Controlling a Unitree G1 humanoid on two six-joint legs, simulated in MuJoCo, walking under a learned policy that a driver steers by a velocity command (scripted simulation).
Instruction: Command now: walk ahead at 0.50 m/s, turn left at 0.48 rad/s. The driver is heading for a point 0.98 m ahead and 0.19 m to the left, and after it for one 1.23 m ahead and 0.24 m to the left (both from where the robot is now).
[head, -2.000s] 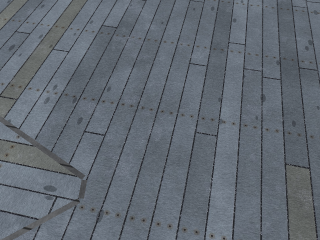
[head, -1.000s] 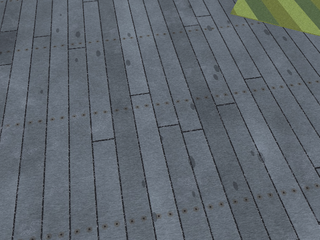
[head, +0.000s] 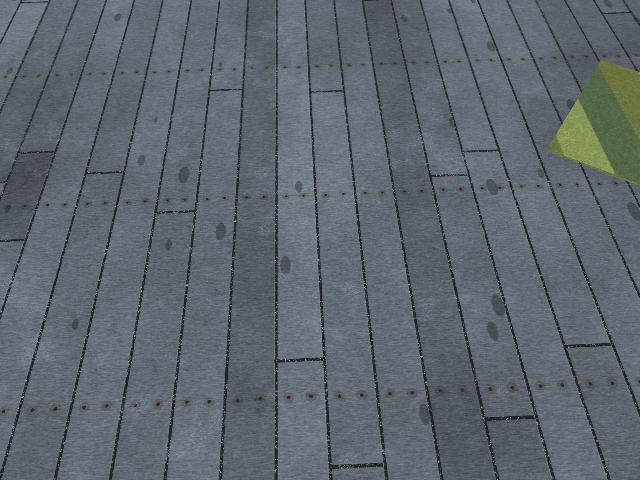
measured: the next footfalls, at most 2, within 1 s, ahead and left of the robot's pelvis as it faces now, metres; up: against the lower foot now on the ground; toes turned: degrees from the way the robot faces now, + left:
left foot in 0.08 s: +0.20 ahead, +0.08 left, +0.00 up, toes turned +7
right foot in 0.60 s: +0.54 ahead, -0.02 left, +0.00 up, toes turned +20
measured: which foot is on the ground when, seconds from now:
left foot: up 0.00-0.06, down 0.08-0.62, up 0.64-1.00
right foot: down 0.00-0.10, up 0.12-0.58, down 0.60-1.00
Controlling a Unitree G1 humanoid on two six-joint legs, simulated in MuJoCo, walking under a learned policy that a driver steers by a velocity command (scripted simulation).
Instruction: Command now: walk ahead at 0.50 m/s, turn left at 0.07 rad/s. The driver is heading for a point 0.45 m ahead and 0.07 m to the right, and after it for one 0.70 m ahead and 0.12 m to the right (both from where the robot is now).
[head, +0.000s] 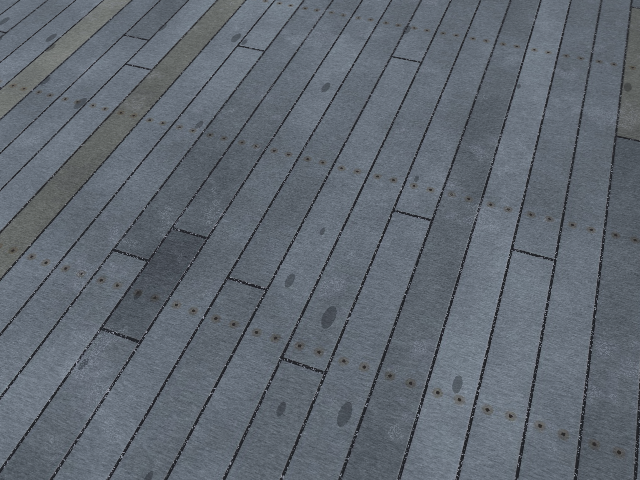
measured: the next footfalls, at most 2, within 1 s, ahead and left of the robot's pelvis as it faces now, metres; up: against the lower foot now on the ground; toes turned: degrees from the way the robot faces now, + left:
left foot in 0.12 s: +0.23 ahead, +0.11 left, +0.00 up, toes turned +3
right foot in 0.70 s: +0.50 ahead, -0.08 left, +0.00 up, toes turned -17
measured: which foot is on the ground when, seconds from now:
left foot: up 0.00-0.10, down 0.12-0.68, up 0.70-1.00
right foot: down 0.00-0.14, up 0.16-0.68, down 0.70-1.00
